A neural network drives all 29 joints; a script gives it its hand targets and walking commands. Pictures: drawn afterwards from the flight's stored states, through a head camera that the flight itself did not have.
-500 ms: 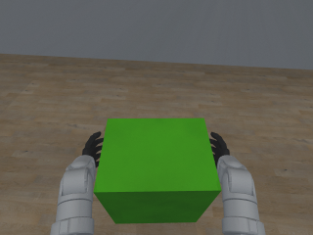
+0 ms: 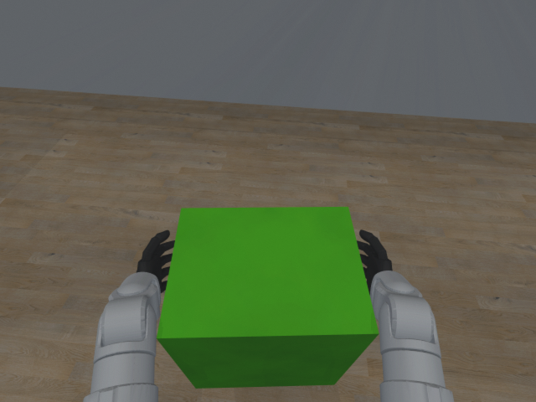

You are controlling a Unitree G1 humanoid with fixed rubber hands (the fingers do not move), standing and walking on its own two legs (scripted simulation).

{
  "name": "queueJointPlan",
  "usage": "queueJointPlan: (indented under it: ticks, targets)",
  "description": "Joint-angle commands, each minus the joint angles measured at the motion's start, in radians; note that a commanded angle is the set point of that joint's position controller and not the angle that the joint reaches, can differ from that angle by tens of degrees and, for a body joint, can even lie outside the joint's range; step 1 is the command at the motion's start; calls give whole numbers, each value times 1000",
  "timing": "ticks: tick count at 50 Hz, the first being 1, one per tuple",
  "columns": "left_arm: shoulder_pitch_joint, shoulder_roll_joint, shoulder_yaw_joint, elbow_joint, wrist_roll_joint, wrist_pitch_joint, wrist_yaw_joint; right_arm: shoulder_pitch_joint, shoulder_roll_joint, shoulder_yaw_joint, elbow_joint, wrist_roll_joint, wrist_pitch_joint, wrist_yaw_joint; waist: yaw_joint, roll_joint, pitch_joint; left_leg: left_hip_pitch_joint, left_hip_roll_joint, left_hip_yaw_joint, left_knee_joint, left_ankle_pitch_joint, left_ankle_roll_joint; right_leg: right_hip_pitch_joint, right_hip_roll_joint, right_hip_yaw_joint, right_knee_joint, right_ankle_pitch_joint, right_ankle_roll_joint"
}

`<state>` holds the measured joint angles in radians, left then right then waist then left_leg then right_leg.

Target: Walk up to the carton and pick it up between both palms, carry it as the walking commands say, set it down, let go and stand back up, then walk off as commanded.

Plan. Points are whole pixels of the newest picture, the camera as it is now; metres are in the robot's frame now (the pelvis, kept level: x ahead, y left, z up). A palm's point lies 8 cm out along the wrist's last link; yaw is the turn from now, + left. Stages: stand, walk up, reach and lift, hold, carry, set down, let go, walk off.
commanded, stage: reach and lift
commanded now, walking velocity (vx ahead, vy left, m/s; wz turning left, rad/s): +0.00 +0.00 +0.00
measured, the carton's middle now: (265, 305) +0.27 +0.00 -0.03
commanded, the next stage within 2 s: hold in 0.40 s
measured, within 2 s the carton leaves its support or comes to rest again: neither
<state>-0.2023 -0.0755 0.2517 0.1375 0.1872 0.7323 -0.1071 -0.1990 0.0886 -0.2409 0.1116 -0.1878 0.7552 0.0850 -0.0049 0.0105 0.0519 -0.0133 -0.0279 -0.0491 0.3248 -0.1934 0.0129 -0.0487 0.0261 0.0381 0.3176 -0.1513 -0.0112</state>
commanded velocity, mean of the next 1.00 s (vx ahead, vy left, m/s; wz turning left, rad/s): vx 0.00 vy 0.00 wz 0.00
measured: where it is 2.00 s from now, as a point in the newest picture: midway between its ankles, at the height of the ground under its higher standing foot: outside the picture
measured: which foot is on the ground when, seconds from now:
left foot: down 0.00-1.00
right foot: down 0.00-1.00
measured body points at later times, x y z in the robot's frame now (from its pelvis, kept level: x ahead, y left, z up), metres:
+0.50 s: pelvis +0.00 +0.00 +0.00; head -0.03 -0.01 +0.45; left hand +0.28 +0.17 +0.04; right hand +0.28 -0.18 +0.04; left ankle +0.00 +0.11 -0.75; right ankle +0.02 -0.11 -0.75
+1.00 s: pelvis -0.01 +0.00 +0.00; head -0.03 -0.01 +0.45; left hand +0.28 +0.17 +0.04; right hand +0.28 -0.18 +0.03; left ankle +0.00 +0.11 -0.75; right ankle +0.02 -0.11 -0.75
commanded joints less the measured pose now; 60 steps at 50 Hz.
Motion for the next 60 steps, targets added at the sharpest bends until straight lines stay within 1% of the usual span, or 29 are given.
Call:
queueJointPlan:
  ticks: [1, 17, 26, 39, 49, 60]
  targets:
    - [-440, -720, -541, -80, -139, -14, -116, -441, 735, 559, -82, 154, -21, 119, 3, -3, -216, -25, -59, -30, -47, 169, -16, 95, 61, 33, -21, 163, 2]
    - [-391, -699, -564, -123, -153, -7, -107, -390, 713, 582, -124, 164, -17, 109, 1, -2, -215, -25, -59, -26, -50, 172, -14, 93, 64, 30, -23, 170, 2]
    - [-380, -684, -564, -133, -154, -5, -105, -382, 703, 584, -132, 167, -15, 108, 3, -5, -198, -38, -61, -21, -54, 133, -10, 87, 63, 28, -28, 135, 2]
    - [-405, -693, -560, -114, -157, -7, -112, -403, 715, 577, -109, 166, -17, 113, 1, -5, -191, -54, -61, -17, -54, 81, -6, 76, 58, 25, -28, 88, 2]
    - [-404, -707, -565, -112, -160, -7, -114, -401, 720, 581, -110, 168, -17, 118, 0, -4, -198, -55, -59, -18, -54, 95, -6, 80, 59, 22, -23, 106, 3]
    - [-375, -703, -577, -128, -164, -5, -106, -375, 704, 591, -134, 172, -18, 117, -2, -3, -204, -51, -57, -19, -55, 127, -8, 87, 60, 21, -20, 139, 5]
